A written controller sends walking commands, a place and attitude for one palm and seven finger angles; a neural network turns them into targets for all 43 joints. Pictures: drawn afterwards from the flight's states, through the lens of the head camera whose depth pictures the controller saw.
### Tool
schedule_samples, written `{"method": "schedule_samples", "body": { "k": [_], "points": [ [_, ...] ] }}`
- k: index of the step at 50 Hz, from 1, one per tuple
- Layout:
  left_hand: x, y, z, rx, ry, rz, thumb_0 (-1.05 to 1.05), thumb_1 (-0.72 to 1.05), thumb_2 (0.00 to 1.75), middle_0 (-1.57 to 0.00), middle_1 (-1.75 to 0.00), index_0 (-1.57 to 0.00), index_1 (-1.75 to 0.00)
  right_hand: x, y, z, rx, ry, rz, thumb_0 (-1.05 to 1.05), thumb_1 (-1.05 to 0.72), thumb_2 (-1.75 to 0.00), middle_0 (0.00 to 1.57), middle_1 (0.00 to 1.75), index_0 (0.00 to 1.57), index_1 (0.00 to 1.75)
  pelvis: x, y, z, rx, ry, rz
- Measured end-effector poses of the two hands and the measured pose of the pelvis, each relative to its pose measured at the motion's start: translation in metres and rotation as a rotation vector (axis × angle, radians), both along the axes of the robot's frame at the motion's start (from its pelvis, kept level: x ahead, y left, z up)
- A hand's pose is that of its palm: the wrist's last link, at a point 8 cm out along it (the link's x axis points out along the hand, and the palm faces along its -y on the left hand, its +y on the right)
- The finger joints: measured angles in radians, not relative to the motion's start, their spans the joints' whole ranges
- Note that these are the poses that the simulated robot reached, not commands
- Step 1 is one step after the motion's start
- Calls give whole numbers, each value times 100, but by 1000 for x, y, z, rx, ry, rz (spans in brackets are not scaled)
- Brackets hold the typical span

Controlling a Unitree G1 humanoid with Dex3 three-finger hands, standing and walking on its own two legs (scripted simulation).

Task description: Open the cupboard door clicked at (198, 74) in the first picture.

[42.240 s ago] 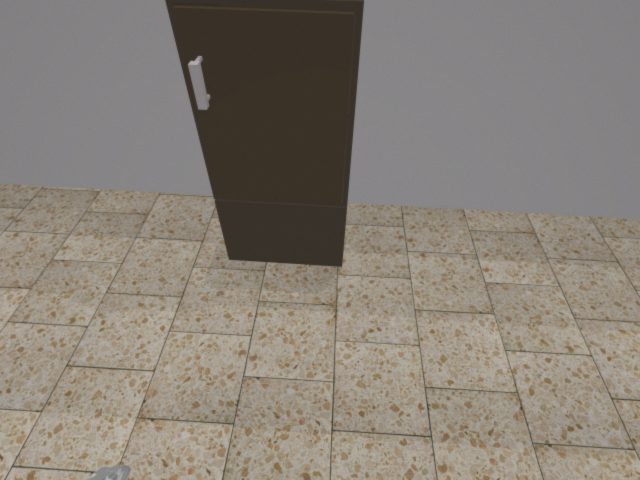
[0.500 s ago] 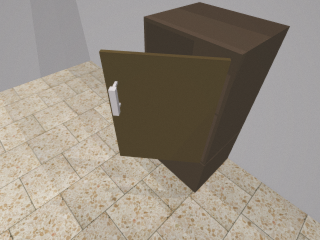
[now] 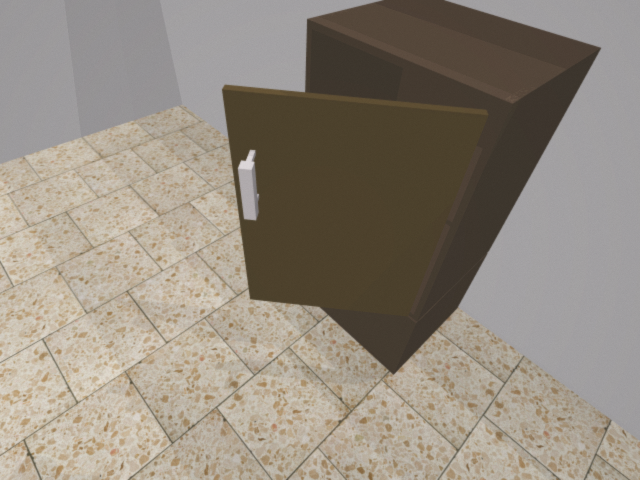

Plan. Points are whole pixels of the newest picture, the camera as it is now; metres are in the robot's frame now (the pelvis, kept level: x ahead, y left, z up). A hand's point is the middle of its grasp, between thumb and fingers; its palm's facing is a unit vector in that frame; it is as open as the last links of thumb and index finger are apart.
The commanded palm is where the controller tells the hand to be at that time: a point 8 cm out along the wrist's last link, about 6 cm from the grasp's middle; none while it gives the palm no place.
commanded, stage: come to a stop and stand still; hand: left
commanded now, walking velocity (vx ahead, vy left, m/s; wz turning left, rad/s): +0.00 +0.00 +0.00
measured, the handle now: (251, 184) +0.61 +0.17 +0.01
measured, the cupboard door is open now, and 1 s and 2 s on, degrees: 41 41 41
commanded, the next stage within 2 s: look again from close up in 0.28 s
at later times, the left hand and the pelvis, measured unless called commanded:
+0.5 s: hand out of the picture -0.06 +0.16 -0.18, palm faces +0.05 -0.99 -0.15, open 7.4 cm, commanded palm none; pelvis -0.01 +0.01 +0.00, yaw +0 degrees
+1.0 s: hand out of the picture -0.06 +0.14 -0.18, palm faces +0.05 -0.99 -0.13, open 7.4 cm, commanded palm none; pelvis -0.01 +0.00 +0.00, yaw -1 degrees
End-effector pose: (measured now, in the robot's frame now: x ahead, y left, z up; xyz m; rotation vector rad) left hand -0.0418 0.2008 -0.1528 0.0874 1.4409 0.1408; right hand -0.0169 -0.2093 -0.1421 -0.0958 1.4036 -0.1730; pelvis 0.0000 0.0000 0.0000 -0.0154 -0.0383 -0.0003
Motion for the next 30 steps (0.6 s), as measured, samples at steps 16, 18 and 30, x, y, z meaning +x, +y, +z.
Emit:
{"method": "schedule_samples", "body": {
  "k": [16, 18, 30],
  "points": [
    [-18, 13, 1, 3, 24, 9, 0, 91, 90, -20, -30, -20, -30, -1, 9, -1, -9, -20, -11, 0, -91, -89, 20, 30, 19, 30, -7, 15, -1, 4, 4, -7],
    [-20, 13, 2, 3, 26, 9, 0, 91, 90, -20, -30, -20, -30, -1, 9, -1, -10, -22, -11, 0, -92, -89, 20, 30, 19, 30, -8, 16, -1, 4, 5, -8],
    [-30, 8, 4, 5, 39, 17, 0, 91, 90, -20, -30, -20, -30, -7, 8, -4, 3, -16, -17, 0, -91, -89, 20, 30, 19, 30, -12, 12, -1, 7, 7, -10]
  ]
}}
